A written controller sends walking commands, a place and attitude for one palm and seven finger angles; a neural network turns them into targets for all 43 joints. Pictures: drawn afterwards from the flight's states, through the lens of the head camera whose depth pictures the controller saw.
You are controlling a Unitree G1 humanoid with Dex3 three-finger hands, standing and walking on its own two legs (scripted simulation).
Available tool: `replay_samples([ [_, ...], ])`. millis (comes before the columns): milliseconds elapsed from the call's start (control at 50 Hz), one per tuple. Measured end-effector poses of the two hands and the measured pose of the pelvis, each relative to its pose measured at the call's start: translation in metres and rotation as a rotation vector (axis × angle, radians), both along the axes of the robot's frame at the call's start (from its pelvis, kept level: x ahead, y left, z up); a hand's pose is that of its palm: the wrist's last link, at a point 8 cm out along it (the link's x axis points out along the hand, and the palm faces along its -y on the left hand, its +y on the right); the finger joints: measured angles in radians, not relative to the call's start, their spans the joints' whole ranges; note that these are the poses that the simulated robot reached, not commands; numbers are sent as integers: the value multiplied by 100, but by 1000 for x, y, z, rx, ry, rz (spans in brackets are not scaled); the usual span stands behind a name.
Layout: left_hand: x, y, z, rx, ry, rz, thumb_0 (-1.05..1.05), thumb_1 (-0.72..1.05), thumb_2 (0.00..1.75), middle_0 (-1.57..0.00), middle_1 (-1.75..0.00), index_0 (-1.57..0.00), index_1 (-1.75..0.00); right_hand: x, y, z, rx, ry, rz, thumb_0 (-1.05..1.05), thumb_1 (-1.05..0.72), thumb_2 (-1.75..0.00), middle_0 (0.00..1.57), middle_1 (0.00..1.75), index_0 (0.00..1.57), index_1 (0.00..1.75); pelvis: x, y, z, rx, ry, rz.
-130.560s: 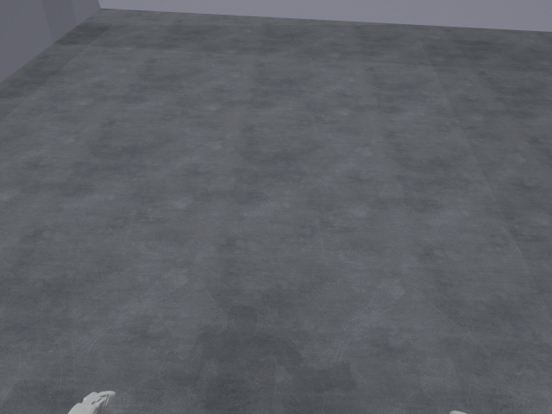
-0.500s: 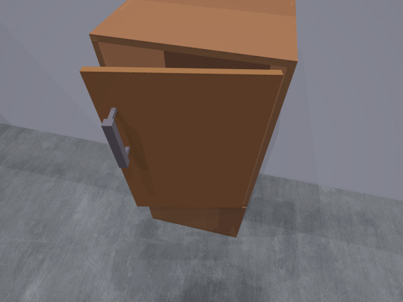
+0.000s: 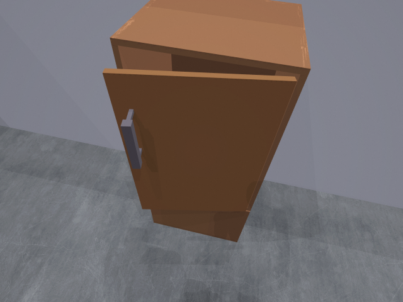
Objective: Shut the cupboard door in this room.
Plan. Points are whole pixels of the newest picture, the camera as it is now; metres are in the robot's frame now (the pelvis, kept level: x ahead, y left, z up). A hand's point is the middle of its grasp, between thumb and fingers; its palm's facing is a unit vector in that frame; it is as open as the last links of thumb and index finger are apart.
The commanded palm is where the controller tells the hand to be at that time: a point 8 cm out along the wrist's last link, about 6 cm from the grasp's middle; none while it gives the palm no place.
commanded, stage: look again from close up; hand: left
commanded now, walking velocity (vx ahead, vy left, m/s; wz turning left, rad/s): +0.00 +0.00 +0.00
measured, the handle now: (134, 140) +0.46 +0.21 +0.02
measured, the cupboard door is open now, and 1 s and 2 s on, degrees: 12 12 12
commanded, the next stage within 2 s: raise the hand and make a fist in 0.58 s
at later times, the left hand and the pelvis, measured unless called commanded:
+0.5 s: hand out of the picture +0.02 +0.16 -0.17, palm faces +0.02 -0.97 -0.23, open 7.4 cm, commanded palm none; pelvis +0.01 -0.01 +0.00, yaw +0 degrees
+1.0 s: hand (143, 259) +0.20 +0.13 -0.01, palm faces +0.10 -0.99 +0.01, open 6.6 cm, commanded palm +0.12 +0.20 -0.05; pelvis -0.02 -0.06 -0.05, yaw +1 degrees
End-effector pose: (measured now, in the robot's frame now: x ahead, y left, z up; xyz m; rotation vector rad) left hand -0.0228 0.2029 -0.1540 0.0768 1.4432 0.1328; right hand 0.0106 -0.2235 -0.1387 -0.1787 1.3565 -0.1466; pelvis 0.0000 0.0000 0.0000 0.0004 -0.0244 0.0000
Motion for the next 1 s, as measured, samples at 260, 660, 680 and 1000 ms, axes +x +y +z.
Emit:
replay_samples([
  [260,10,9,7,62,-27,-30,0,90,90,-20,-30,-20,-30,-16,13,-17,71,16,3,2,-93,-89,20,30,20,30,3,0,-6,-6,5,14],
  [660,33,-10,15,91,-61,-38,1,92,90,-20,-30,-20,-30,-8,-16,-16,78,24,1,1,-92,-89,20,30,20,30,10,-29,-1,15,-1,1],
  [680,32,-12,15,88,-57,-36,1,92,90,-20,-30,-20,-30,-8,-18,-16,76,28,2,1,-92,-89,20,30,20,30,10,-30,-1,15,0,2],
  [1000,193,-23,140,-9,-1483,-42,0,91,90,-32,-44,-33,-44,147,-97,42,-106,-806,146,2,-92,-89,20,30,20,30,-22,-60,-50,33,167,19],
])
